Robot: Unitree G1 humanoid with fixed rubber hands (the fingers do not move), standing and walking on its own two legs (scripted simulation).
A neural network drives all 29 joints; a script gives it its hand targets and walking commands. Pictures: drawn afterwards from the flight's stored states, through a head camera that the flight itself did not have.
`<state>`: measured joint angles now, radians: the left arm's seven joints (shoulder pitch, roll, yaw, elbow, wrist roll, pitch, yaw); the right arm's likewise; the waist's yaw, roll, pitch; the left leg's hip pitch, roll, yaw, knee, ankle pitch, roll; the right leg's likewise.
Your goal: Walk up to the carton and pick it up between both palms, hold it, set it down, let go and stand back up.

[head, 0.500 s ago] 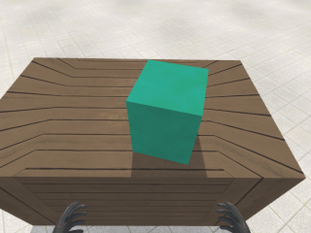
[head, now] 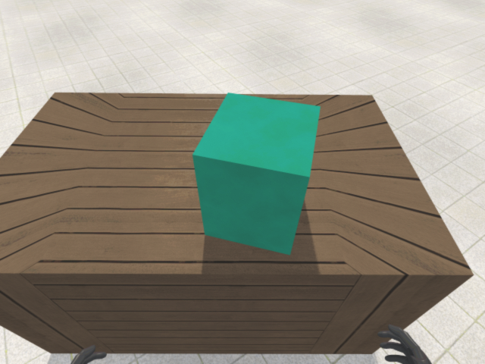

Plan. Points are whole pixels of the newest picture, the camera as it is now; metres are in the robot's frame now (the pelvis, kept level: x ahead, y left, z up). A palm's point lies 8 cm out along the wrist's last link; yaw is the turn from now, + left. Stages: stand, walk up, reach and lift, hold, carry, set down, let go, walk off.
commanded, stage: stand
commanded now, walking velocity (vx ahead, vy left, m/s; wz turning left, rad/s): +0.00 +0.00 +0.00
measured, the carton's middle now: (259, 174) +0.50 -0.02 +0.01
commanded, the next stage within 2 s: none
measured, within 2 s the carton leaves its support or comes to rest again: neither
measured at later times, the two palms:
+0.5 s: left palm out of the picture +0.08 +0.29 -0.10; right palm out of the picture +0.14 -0.28 -0.08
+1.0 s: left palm out of the picture +0.06 +0.29 -0.10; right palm out of the picture +0.13 -0.28 -0.09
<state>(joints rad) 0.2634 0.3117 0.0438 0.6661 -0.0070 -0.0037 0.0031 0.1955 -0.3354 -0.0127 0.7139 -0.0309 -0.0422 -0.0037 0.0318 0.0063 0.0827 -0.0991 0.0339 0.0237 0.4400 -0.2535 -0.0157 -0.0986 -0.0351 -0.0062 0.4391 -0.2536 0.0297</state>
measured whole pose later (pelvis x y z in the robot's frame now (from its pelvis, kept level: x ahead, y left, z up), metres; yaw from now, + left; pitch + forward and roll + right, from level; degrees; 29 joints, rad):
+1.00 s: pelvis +0.00 +0.00 +0.00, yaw +0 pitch -5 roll +0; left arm 0.26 0.33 0.04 0.85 -0.01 -0.01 0.00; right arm 0.20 -0.34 -0.01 0.77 -0.03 -0.04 0.00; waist 0.03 0.01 0.08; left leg -0.10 0.03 0.02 0.44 -0.25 -0.02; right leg -0.10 -0.04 -0.01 0.44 -0.25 0.03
